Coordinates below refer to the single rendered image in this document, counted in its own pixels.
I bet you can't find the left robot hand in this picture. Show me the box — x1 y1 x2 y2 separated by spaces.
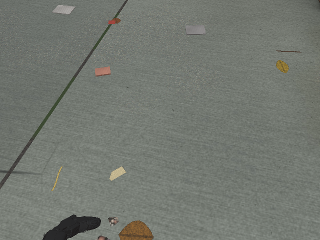
42 214 101 240

